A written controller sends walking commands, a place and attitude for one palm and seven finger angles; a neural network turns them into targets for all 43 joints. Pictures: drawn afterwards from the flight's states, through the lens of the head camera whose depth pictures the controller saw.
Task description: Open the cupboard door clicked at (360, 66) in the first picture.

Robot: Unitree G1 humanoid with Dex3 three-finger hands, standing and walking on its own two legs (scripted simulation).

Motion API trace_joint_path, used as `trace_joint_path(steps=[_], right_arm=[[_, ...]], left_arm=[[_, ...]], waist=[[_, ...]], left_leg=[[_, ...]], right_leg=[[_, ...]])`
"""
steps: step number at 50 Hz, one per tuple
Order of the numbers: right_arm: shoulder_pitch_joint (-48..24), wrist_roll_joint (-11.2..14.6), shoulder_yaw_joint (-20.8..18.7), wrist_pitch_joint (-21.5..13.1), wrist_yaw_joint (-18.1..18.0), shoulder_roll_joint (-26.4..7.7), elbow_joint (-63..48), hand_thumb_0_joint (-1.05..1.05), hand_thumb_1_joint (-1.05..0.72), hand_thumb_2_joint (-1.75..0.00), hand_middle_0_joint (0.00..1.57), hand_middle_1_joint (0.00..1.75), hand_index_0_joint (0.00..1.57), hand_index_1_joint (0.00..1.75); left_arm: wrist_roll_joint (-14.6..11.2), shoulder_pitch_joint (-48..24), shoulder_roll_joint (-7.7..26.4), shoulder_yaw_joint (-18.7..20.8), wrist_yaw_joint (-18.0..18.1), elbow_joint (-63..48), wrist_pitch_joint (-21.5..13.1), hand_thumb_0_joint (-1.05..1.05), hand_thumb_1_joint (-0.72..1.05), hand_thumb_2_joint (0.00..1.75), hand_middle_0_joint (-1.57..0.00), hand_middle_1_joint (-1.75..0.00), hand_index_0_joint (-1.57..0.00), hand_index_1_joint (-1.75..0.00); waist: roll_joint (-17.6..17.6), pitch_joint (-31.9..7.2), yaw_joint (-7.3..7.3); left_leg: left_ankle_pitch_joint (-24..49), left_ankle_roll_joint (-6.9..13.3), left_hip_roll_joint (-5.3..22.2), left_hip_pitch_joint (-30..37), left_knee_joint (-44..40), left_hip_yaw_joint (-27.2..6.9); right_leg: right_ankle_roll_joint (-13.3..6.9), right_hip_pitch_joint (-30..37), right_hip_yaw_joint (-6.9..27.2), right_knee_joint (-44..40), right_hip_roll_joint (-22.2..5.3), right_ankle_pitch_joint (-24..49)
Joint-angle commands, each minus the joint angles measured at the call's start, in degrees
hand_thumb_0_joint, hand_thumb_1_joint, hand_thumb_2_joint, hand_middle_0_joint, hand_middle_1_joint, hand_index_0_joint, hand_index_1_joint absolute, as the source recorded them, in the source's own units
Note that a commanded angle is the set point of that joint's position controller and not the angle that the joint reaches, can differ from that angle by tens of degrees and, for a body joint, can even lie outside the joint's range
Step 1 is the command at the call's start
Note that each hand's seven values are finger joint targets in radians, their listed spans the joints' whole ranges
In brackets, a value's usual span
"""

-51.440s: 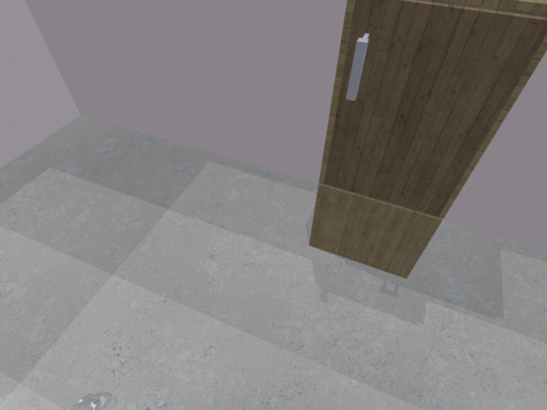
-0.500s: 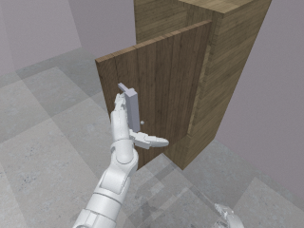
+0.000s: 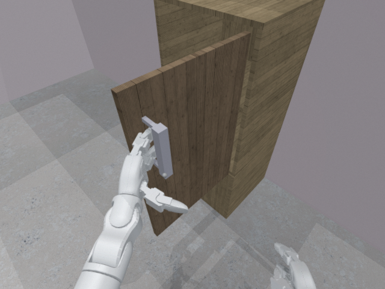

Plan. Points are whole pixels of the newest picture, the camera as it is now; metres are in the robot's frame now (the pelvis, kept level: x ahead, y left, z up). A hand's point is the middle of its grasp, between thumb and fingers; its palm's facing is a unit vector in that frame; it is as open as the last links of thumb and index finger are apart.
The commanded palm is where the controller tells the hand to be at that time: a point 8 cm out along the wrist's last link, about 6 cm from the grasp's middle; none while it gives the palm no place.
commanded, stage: slide the hand sideways off the handle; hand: left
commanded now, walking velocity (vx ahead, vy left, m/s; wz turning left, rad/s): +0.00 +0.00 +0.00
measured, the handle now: (157, 148) +0.38 +0.11 +0.11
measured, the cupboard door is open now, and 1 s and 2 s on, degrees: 88 88 88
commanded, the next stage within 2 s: draw the hand back to the body in 0.60 s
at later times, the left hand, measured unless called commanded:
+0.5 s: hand (136, 195) +0.26 +0.13 +0.10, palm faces +0.08 -1.00 -0.04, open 16.2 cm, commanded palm +0.22 +0.19 +0.10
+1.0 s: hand (114, 202) +0.23 +0.16 +0.12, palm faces +0.09 -0.99 -0.08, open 16.3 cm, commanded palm +0.19 +0.21 +0.12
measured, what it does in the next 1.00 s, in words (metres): stands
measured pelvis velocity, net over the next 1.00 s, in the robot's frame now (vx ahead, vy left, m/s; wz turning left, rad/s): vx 0.02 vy -0.01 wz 0.03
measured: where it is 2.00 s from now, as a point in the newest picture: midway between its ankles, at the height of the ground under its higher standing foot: outside the picture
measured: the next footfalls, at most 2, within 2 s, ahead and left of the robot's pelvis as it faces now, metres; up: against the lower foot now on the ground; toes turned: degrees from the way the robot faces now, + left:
none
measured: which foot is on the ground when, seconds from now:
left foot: down 0.00-1.00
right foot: down 0.00-1.00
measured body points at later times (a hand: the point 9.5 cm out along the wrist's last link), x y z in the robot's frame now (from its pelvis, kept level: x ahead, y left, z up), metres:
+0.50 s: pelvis +0.04 -0.01 +0.00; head +0.04 -0.03 +0.44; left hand +0.25 +0.18 +0.11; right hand +0.24 -0.21 -0.08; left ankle +0.03 +0.13 -0.73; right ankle +0.02 -0.11 -0.73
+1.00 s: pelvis +0.02 -0.01 -0.01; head +0.01 -0.03 +0.44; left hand +0.22 +0.21 +0.13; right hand +0.21 -0.22 -0.08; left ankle +0.03 +0.13 -0.73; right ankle +0.02 -0.11 -0.73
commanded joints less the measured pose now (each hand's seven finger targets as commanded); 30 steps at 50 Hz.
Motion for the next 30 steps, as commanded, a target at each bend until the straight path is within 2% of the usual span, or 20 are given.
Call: trace_joint_path(steps=[1,2,3,6,7,8,9,10,13,14,17,19,22,23,24,25,27,28,29,30], right_arm=[[-8.7,0.1,-1.9,-2.7,-0.8,-5.0,-10.3,0.0,-0.9,-0.9,0.2,0.3,0.2,0.3],[-8.6,0.1,-1.8,-2.7,-0.8,-4.9,-10.5,0.0,-0.9,-0.9,0.2,0.3,0.2,0.3],[-8.5,0.3,-2.0,-2.7,-0.7,-5.0,-10.4,0.0,-0.9,-0.9,0.2,0.3,0.2,0.3],[-8.1,0.1,-2.1,-2.6,-0.3,-5.0,-11.5,0.0,-0.9,-0.9,0.2,0.3,0.2,0.3],[-7.7,0.1,-2.2,-2.5,-0.1,-5.1,-11.9,0.0,-0.9,-0.9,0.2,0.3,0.2,0.3],[-7.5,0.1,-2.3,-2.4,0.0,-5.1,-11.9,0.0,-0.9,-0.9,0.2,0.3,0.2,0.3],[-7.3,0.1,-2.4,-2.3,0.2,-5.3,-12.2,0.0,-0.9,-0.9,0.2,0.3,0.2,0.3],[-7.2,0.1,-2.5,-2.3,0.3,-5.2,-12.8,0.0,-0.9,-0.9,0.2,0.3,0.2,0.3],[-6.6,0.0,-2.6,-2.7,0.4,-5.5,-13.4,0.0,-0.9,-0.9,0.2,0.3,0.2,0.3],[-6.3,0.0,-2.7,-2.9,0.3,-5.6,-13.5,0.0,-0.9,-0.9,0.2,0.3,0.2,0.3],[-5.6,0.0,-2.7,-3.8,-0.2,-5.8,-13.5,0.0,-0.9,-0.9,0.2,0.3,0.2,0.3],[-5.3,0.1,-2.8,-4.6,-0.6,-6.0,-13.1,0.0,-0.9,-0.9,0.2,0.3,0.2,0.3],[-4.5,0.2,-3.0,-6.0,-0.7,-6.0,-13.4,0.0,-0.9,-0.9,0.2,0.3,0.2,0.3],[-4.1,0.3,-2.9,-6.3,-0.7,-6.1,-13.2,0.0,-0.9,-0.9,0.2,0.3,0.2,0.3],[-3.8,0.4,-2.9,-6.5,-0.7,-6.1,-13.3,0.0,-0.9,-0.9,0.2,0.3,0.2,0.3],[-3.9,0.4,-3.0,-6.9,-0.8,-6.2,-13.5,0.0,-0.9,-0.9,0.2,0.3,0.2,0.3],[-3.4,0.5,-3.0,-7.5,-0.9,-6.4,-13.6,0.0,-0.9,-0.9,0.2,0.3,0.2,0.3],[-3.4,0.6,-3.0,-7.7,-1.0,-6.6,-13.5,0.0,-0.9,-0.9,0.2,0.3,0.2,0.3],[-3.6,0.7,-2.8,-8.0,-1.0,-6.5,-13.7,0.0,-0.9,-0.9,0.2,0.3,0.2,0.3],[-3.6,0.7,-2.9,-8.4,-1.1,-6.6,-14.0,0.0,-0.9,-0.9,0.2,0.3,0.2,0.3]], left_arm=[[-1.9,-8.7,5.0,7.8,-0.5,-16.0,-2.8,0.0,-0.5,0.3,-0.15,-0.3,-0.15,-0.3],[-2.3,-7.5,4.2,7.4,-1.0,-16.8,-2.3,0.0,-0.5,0.3,-0.15,-0.3,-0.15,-0.3],[-2.5,-6.4,5.1,8.1,-1.4,-17.3,-2.2,0.0,-0.5,0.3,-0.15,-0.3,-0.15,-0.3],[-2.6,0.6,4.7,8.3,-1.9,-22.3,-1.8,0.0,-0.5,0.3,-0.15,-0.3,-0.15,-0.3],[-2.5,3.0,5.0,8.6,-2.0,-24.3,-1.8,0.0,-0.5,0.3,-0.15,-0.3,-0.15,-0.3],[-2.5,6.5,5.2,8.8,-2.2,-24.0,-1.5,0.0,-0.5,0.3,-0.15,-0.3,-0.15,-0.3],[-2.5,7.4,5.9,9.3,-2.4,-26.2,-1.6,0.0,-0.5,0.3,-0.15,-0.3,-0.15,-0.3],[-2.3,8.9,5.1,8.3,-2.8,-28.7,-1.7,0.0,-0.5,0.3,-0.15,-0.3,-0.15,-0.3],[-2.0,11.8,5.3,7.0,-3.8,-32.5,-2.1,0.0,-0.5,0.3,-0.15,-0.3,-0.15,-0.3],[-2.3,12.4,6.5,8.2,-4.0,-33.8,-2.4,0.0,-0.5,0.3,-0.15,-0.3,-0.15,-0.3],[-2.7,13.1,6.6,7.9,-5.4,-35.4,-3.4,0.0,-0.5,0.3,-0.15,-0.3,-0.15,-0.3],[-3.5,14.1,7.5,9.0,-6.4,-35.1,-4.0,0.0,-0.5,0.3,-0.15,-0.3,-0.15,-0.3],[-4.5,19.0,7.0,9.1,-8.2,-36.8,-4.9,0.0,-0.5,0.3,-0.15,-0.3,-0.15,-0.3],[-4.7,20.9,7.7,9.5,-8.7,-36.3,-5.0,0.0,-0.5,0.3,-0.15,-0.3,-0.15,-0.3],[-5.1,22.1,7.5,9.6,-9.3,-36.6,-5.2,0.0,-0.5,0.3,-0.15,-0.3,-0.15,-0.3],[-5.3,22.4,7.8,9.5,-10.0,-37.6,-5.3,0.0,-0.5,0.3,-0.15,-0.3,-0.15,-0.3],[-5.9,25.4,8.6,10.8,-11.1,-37.8,-5.5,0.0,-0.5,0.3,-0.15,-0.3,-0.15,-0.3],[-6.2,27.7,10.0,12.2,-11.5,-36.8,-5.3,0.0,-0.5,0.3,-0.15,-0.3,-0.15,-0.3],[-6.3,25.6,8.6,10.5,-12.1,-37.9,-5.7,0.0,-0.5,0.3,-0.15,-0.3,-0.15,-0.3],[-6.5,25.3,8.7,10.3,-12.3,-38.6,-5.9,0.0,-0.5,0.3,-0.15,-0.3,-0.15,-0.3]], waist=[[-4.6,-10.2,2.3],[-4.7,-10.1,2.13],[-4.7,-9.9,2.11],[-2.6,-10.7,2.47],[-3.2,-11.5,2.5],[-4.5,-10.2,2.52],[-3.6,-10.6,2.17],[-3.4,-10.9,2.15],[-2.0,-10.0,1.22],[-2.4,-10.3,1.28],[-2.9,-9.5,0.45],[-2.9,-9.0,0.32],[-2.2,-11.9,1.1],[-1.7,-11.8,1.13],[-3.0,-12.0,1.21],[-2.2,-12.3,1.13],[-4.2,-12.0,1.37],[-4.1,-10.9,1.55],[-4.0,-10.1,0.82],[-3.3,-9.3,0.92]], left_leg=[[2.7,2.0,-2.1,4.3,-4.8,0.8],[3.6,2.0,-2.1,4.5,-5.0,0.9],[4.3,1.9,-2.0,4.4,-4.9,0.8],[7.9,1.8,-1.9,5.2,-5.2,1.0],[9.5,1.8,-1.9,5.5,-4.9,1.0],[10.1,1.9,-1.7,5.0,-4.6,1.0],[10.9,1.8,-1.7,5.0,-4.5,1.1],[11.8,1.9,-1.7,5.3,-4.1,1.2],[12.9,2.0,-1.6,5.5,-2.9,1.0],[12.6,2.0,-1.6,5.2,-2.7,0.8],[12.0,2.1,-1.9,4.6,-1.4,0.3],[11.1,2.1,-1.9,4.0,-0.8,0.2],[13.4,2.1,-2.1,4.4,0.4,0.1],[13.8,2.0,-2.2,4.0,0.8,0.1],[14.2,2.0,-2.2,3.4,0.8,0.0],[14.3,2.1,-2.2,3.4,1.2,0.1],[14.3,2.1,-2.3,2.2,1.6,-0.1],[13.6,2.1,-2.3,1.4,1.9,-0.2],[12.7,2.1,-2.4,0.9,1.9,-0.2],[11.9,2.1,-2.4,0.5,2.0,-0.4]], right_leg=[[-0.1,2.9,1.5,-10.1,-0.8,3.4],[0.1,3.0,1.0,-9.7,-0.6,5.4],[0.0,3.5,1.1,-9.6,-0.6,6.2],[-0.1,4.2,-0.2,-7.2,-0.1,12.4],[-0.1,4.8,-0.5,-6.5,-0.1,14.9],[0.0,4.8,-0.5,-6.5,0.1,15.9],[0.0,4.7,-0.6,-5.9,0.0,17.2],[0.0,4.8,-0.7,-5.2,0.1,18.6],[0.0,3.3,-1.0,-4.2,0.3,19.9],[0.1,3.0,-1.1,-3.9,0.3,19.7],[0.3,1.4,-0.8,-3.3,0.3,19.5],[0.5,0.8,-0.6,-3.3,0.2,18.6],[0.5,1.3,-1.1,-1.6,0.2,21.9],[0.5,1.7,-0.8,-1.5,0.1,22.7],[0.7,2.0,-1.1,-1.0,0.0,23.8],[0.8,1.8,-0.9,-0.8,-0.1,24.7],[1.1,2.0,-1.0,-0.2,-0.1,25.7],[1.2,1.8,-0.4,-0.6,-0.3,25.5],[1.2,0.8,-0.7,-0.4,-0.3,24.2],[1.2,0.0,-0.7,-0.4,-0.3,22.6]])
